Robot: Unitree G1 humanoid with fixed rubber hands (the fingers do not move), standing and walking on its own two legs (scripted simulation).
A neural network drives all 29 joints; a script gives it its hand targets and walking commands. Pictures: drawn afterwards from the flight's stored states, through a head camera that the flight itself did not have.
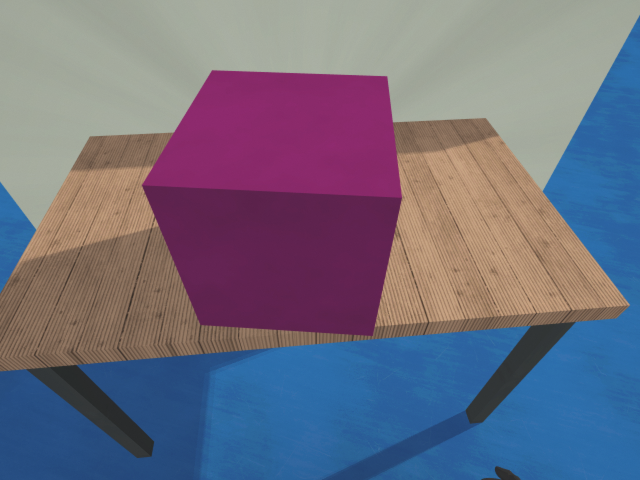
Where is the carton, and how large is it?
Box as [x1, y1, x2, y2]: [142, 70, 401, 335]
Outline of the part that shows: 212,70 142,184 200,324 372,335 401,199 386,76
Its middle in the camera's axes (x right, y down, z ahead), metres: -0.04 -0.06 +0.62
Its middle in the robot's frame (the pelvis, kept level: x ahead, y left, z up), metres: +0.52 +0.05 +0.07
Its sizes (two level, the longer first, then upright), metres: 0.297 0.282 0.290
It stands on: a table, 0.68 m high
